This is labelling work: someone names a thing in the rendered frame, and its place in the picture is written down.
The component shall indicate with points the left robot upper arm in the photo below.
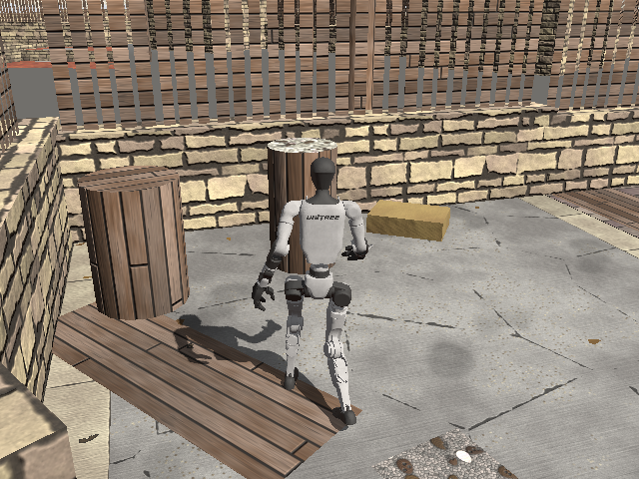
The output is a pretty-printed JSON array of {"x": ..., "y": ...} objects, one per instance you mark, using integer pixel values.
[{"x": 289, "y": 211}]

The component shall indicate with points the robot left hand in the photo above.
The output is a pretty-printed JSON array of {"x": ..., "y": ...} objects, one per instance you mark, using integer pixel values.
[{"x": 257, "y": 295}]

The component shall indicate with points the left robot forearm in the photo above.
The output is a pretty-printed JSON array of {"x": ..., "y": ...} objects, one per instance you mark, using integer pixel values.
[{"x": 269, "y": 268}]

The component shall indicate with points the robot right hand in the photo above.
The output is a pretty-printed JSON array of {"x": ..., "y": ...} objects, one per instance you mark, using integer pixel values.
[{"x": 350, "y": 252}]

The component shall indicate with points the right robot upper arm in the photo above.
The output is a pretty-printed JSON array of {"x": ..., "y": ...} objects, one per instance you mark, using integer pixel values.
[{"x": 353, "y": 212}]

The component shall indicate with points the robot head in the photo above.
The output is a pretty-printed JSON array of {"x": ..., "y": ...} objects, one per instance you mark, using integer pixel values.
[{"x": 322, "y": 172}]

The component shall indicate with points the right robot forearm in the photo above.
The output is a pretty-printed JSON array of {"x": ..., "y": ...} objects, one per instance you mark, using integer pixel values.
[{"x": 361, "y": 254}]

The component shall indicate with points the robot right shin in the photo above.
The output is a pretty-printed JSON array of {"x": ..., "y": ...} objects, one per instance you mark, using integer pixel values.
[{"x": 339, "y": 377}]

